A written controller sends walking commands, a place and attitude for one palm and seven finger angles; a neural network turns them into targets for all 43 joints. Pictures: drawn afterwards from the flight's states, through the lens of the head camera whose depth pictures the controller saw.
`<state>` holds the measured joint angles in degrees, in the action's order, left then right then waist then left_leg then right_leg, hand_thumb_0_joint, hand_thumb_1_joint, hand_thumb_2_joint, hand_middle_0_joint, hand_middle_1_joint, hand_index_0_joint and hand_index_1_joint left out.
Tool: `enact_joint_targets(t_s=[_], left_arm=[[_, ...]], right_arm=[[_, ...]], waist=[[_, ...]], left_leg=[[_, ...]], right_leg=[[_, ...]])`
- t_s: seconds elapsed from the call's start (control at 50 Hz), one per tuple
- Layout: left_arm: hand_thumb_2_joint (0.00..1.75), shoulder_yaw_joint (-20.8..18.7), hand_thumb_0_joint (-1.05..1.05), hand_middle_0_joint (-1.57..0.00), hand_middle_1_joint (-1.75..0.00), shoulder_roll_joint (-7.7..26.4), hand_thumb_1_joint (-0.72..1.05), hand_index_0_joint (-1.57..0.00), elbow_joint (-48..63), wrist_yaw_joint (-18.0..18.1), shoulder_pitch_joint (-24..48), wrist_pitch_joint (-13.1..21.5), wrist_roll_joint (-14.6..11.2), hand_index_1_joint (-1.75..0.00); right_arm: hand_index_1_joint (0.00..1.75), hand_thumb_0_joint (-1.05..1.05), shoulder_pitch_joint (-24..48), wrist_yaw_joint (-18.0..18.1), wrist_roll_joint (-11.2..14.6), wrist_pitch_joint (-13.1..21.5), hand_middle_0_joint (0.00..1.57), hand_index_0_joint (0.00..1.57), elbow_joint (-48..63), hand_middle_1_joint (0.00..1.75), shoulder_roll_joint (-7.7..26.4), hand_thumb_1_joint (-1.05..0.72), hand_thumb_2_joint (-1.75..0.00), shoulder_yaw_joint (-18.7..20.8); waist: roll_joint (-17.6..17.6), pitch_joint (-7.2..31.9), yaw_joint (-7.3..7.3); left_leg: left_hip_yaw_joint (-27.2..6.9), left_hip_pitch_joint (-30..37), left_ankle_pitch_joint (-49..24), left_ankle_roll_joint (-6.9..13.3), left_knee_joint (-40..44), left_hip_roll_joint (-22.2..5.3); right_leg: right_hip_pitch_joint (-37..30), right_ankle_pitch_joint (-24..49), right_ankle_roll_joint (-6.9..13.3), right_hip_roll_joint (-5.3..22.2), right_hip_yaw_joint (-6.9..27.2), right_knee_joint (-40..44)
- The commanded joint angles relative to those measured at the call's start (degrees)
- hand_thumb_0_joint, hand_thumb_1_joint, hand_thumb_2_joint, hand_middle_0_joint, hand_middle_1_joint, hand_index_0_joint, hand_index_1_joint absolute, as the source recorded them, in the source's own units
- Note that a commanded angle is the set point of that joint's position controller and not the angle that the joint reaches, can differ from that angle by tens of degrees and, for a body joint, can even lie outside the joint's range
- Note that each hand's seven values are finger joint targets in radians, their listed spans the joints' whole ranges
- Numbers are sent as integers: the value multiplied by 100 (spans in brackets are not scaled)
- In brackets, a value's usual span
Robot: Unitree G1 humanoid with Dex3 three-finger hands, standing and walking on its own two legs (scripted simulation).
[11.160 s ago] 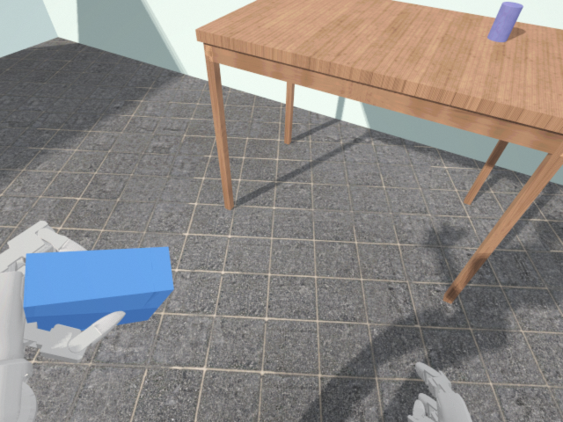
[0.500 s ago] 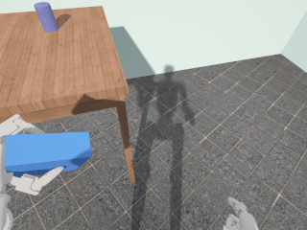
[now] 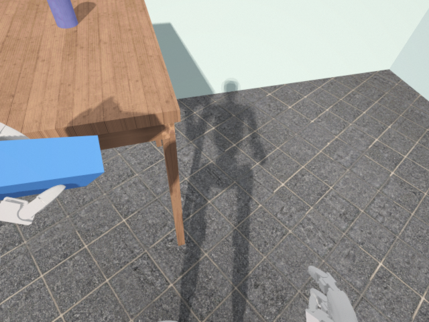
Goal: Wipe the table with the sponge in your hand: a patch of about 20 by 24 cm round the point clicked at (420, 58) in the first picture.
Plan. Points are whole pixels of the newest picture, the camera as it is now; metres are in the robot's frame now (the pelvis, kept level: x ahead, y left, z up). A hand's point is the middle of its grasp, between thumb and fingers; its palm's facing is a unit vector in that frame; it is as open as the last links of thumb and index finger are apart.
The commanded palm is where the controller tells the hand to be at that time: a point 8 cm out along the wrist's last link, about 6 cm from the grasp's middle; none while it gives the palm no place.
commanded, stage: look again from close up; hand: left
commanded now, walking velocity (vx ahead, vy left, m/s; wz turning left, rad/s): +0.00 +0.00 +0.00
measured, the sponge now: (58, 167) +0.27 +0.25 +0.18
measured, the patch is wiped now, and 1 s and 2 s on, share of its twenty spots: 0.00 0.00 0.00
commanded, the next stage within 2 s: shuffle to correct the standing spot in 0.14 s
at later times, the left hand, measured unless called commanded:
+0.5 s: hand (31, 181) +0.26 +0.29 +0.16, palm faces +0.39 -0.84 -0.38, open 9.3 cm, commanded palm +0.20 +0.32 +0.18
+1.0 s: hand (28, 160) +0.29 +0.31 +0.16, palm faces +0.35 -0.83 -0.44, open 9.3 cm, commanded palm +0.23 +0.35 +0.18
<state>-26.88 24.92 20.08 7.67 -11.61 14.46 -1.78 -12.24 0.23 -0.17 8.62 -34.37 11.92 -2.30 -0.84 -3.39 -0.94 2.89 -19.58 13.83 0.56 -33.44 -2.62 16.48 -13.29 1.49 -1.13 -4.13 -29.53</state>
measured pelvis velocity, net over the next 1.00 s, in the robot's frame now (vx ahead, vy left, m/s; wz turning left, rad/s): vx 0.06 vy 0.07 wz -0.04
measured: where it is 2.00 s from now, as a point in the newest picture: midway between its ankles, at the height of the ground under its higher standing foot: outside the picture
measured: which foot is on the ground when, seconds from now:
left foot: down 0.00-1.00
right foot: down 0.00-1.00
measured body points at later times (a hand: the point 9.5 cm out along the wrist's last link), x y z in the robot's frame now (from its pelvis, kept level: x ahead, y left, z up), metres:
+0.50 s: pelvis +0.04 +0.04 +0.00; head +0.06 +0.06 +0.45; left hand +0.23 +0.33 +0.18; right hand +0.24 -0.18 -0.06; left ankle +0.04 +0.11 -0.73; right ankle +0.03 -0.11 -0.73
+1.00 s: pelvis +0.06 +0.07 -0.02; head +0.09 +0.08 +0.43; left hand +0.27 +0.35 +0.19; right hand +0.22 -0.18 -0.10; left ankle +0.04 +0.11 -0.73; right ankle +0.03 -0.10 -0.73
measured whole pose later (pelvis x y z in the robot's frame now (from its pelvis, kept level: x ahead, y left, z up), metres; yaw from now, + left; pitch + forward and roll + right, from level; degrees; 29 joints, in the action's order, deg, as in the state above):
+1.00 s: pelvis +0.06 +0.07 -0.02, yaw -2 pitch +0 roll -2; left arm -23.1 22.4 31.1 8.6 -28.3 11.2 -2.6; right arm -11.7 1.0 0.3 2.4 -32.4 13.2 0.3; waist 1.1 -2.7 1.5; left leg 7.8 -16.6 24.3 6.5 -40.0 2.1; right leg 15.8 -22.9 -0.5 4.4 -0.7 -38.8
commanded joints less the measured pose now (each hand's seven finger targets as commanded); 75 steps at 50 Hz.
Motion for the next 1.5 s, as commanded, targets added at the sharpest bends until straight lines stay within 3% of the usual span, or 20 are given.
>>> enact_joint_targets(t_s=[0.0,0.04,0.12,0.24,0.46,0.82,0.96,1.0,1.02,1.06,1.08,1.12,1.14,1.16,1.22,1.32,1.34,1.36,1.38,1.48], left_arm=[[130,114,0,-120,-160,438,10,-120,2070,-82,-1199,142,-28,-160],[130,-271,0,-120,-160,707,10,-120,2264,-43,-1251,155,2,-160],[130,-722,0,-120,-160,1060,10,-120,2540,52,-969,209,-2,-160],[130,-177,0,-120,-160,537,10,-120,2507,48,-1078,132,10,-160],[130,-31,0,-120,-160,471,10,-120,2125,136,-735,-9,14,-160],[130,-395,0,-120,-160,762,10,-120,2344,241,-1421,34,-171,-160],[130,-246,0,-120,-160,597,10,-120,2376,217,-1362,85,-143,-160],[130,-278,0,-120,-160,630,10,-120,2178,260,-1383,101,-124,-160],[130,-337,0,-120,-160,742,10,-120,2011,294,-1491,102,-127,-160],[130,-326,0,-120,-160,799,10,-120,2376,341,-1051,239,-109,-160],[130,-265,0,-120,-160,686,10,-120,2383,337,-940,226,-67,-160],[130,-120,0,-120,-160,583,10,-120,2663,249,-509,161,-45,-160],[130,-129,0,-120,-160,566,10,-120,2760,223,-627,141,-49,-160],[130,-176,0,-120,-160,611,10,-120,2770,224,-669,136,-26,-160],[130,-329,0,-120,-160,749,10,-120,2525,233,-679,121,-76,-160],[130,-150,0,-120,-160,608,10,-120,2113,248,-1338,-41,-36,-160],[130,-136,0,-120,-160,638,10,-120,2046,252,-1503,-71,-21,-160],[130,-290,0,-120,-160,836,10,-120,2042,279,-1415,-51,-71,-160],[130,-268,0,-120,-160,669,10,-120,1958,251,-1448,-48,-168,-160],[130,-352,0,-120,-160,689,10,-120,1841,232,-1472,197,-38,-160]], right_arm=[[30,0,407,-30,21,315,20,20,1003,30,720,-90,-90,372],[30,0,513,66,-28,279,20,20,1098,30,761,-90,-90,339],[30,0,576,219,-58,246,20,20,1210,30,739,-90,-90,323],[30,0,471,195,-53,306,20,20,1094,30,790,-90,-90,394],[30,0,697,202,-62,-18,20,20,1179,30,805,-90,-90,393],[30,0,679,126,99,-336,20,20,1193,30,836,-90,-90,512],[30,0,609,76,61,-239,20,20,1175,30,864,-90,-90,554],[30,0,608,53,91,-259,20,20,1125,30,882,-90,-90,590],[30,0,656,54,96,-296,20,20,1096,30,859,-90,-90,608],[30,0,861,-17,81,-345,20,20,1020,30,843,-90,-90,600],[30,0,770,-42,54,-393,20,20,900,30,767,-90,-90,540],[30,0,541,13,87,-451,20,20,758,30,755,-90,-90,540],[30,0,659,89,102,-412,20,20,937,30,932,-90,-90,624],[30,0,703,109,89,-302,20,20,1134,30,840,-90,-90,637],[30,0,748,138,52,-137,20,20,1067,30,669,-90,-90,538],[30,0,838,114,8,-80,20,20,986,30,751,-90,-90,366],[30,0,756,99,22,-157,20,20,1042,30,663,-90,-90,387],[30,0,777,74,10,-213,20,20,1103,30,692,-90,-90,453],[30,0,579,42,20,-255,20,20,973,30,914,-90,-90,592],[30,0,664,18,50,-428,20,20,821,30,710,-90,-90,508]], waist=[[222,689,-5],[892,706,-25],[956,942,-32],[697,1524,51],[733,736,124],[372,1264,153],[932,991,178],[-66,1271,74],[-1019,1391,21],[-961,834,-48],[-653,595,84],[589,802,477],[2070,734,382],[2448,763,283],[1094,612,196],[730,1007,21],[-247,1218,31],[-1109,1113,68],[-889,904,132],[-396,746,142]], left_leg=[[-235,653,-149,-59,824,-27],[-576,374,-107,-1,1409,-272],[-678,425,-499,19,1532,-365],[-387,1130,-2017,-41,901,-251],[-530,390,530,173,1168,-272],[-194,492,-1971,-92,-254,-68],[-543,1004,-2889,-80,360,-471],[-194,-35,-2477,-184,-830,-135],[39,-723,-1685,-190,-1836,181],[-1137,-1644,2131,24,-2669,-216],[-1453,-1300,2257,119,-2135,-491],[-593,782,699,-6,118,107],[-1577,1210,520,232,1072,-371],[-2254,1134,385,786,1599,-894],[-2172,771,269,1159,1715,-1067],[-709,-362,-185,541,386,-371],[-373,-1299,456,375,-808,24],[-219,-2101,1299,130,-2374,356],[-668,-2067,1167,-92,-3307,231],[-804,-1715,736,-128,-2875,-322]], right_leg=[[-220,-10,45,558,621,890],[-506,63,-105,257,260,573],[-802,469,-129,172,153,388],[-1004,1437,-79,243,169,471],[-498,404,144,307,416,14],[-688,1686,356,808,831,-773],[-232,-205,35,248,-287,-518],[-1529,1335,435,774,459,-204],[-1923,2115,823,1551,1631,-32],[-1411,1917,1197,2787,3030,438],[-722,1328,968,2674,2618,324],[523,598,262,1263,834,-1017],[1240,-536,-126,288,36,-2252],[1546,-1971,-282,-90,16,-3230],[1651,-1744,-219,304,224,-3556],[-1414,90,-93,409,-107,490],[-2341,72,263,1276,1142,866],[-2275,-230,860,2642,3266,1367],[-1569,-563,951,2880,3529,1620],[-1137,1956,734,2181,1396,830]])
